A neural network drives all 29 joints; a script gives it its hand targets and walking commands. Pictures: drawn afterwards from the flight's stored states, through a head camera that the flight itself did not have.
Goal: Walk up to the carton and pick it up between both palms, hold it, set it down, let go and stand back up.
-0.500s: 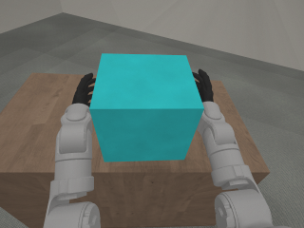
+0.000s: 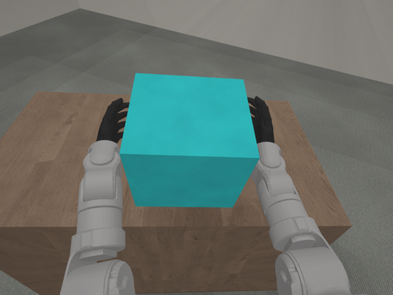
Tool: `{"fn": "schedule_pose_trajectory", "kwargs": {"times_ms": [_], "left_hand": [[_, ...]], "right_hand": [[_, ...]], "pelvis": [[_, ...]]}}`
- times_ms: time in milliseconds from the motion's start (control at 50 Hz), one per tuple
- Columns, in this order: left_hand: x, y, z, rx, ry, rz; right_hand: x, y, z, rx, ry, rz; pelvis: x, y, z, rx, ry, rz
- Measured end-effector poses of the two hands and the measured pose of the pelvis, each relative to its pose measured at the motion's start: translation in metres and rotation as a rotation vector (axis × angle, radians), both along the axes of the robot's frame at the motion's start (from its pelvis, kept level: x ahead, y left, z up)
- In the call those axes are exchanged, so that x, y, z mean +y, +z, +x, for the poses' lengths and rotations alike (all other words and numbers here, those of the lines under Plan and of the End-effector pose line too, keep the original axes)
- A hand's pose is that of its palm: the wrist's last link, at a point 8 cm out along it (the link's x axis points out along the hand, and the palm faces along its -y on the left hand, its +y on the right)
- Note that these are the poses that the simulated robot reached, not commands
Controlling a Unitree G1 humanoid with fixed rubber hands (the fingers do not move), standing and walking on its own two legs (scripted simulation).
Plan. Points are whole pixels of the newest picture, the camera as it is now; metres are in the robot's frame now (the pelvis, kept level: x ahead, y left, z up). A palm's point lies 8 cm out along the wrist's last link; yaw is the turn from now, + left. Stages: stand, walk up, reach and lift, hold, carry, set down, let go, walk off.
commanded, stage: set down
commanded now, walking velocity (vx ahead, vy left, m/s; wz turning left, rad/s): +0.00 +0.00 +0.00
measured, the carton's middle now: (187, 145) +0.37 +0.02 +0.12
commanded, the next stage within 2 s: none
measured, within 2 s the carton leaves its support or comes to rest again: neither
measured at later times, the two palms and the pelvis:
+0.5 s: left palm (115, 148) +0.37 +0.17 +0.11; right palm (259, 143) +0.39 -0.14 +0.12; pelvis +0.01 +0.00 +0.00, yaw +0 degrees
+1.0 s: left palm (120, 157) +0.39 +0.16 +0.07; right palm (254, 142) +0.41 -0.13 +0.10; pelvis +0.02 +0.00 +0.00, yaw +0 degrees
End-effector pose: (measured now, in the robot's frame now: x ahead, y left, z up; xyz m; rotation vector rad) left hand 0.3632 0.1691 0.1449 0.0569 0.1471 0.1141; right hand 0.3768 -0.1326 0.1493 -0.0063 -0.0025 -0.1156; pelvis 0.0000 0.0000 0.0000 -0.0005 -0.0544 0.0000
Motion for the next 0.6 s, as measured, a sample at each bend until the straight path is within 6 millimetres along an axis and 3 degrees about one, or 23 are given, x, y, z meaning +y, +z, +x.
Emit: {"fn": "schedule_pose_trajectory", "kwargs": {"times_ms": [340, 500, 600], "left_hand": [[-0.003, -0.031, 0.009, 0.055, -0.004, -0.007], [-0.003, -0.035, 0.009, 0.046, -0.004, -0.011], [-0.003, -0.051, 0.007, 0.094, 0.002, -0.026]], "right_hand": [[-0.003, -0.026, 0.009, 0.042, -0.005, 0.003], [-0.003, -0.026, 0.008, 0.029, -0.003, 0.003], [-0.002, -0.037, 0.009, 0.076, 0.004, -0.020]], "pelvis": [[-0.001, 0.000, 0.006, 0.009, 0.001, 0.001], [-0.001, 0.000, 0.006, 0.009, 0.001, 0.001], [-0.001, 0.000, 0.006, 0.009, 0.001, 0.001]]}}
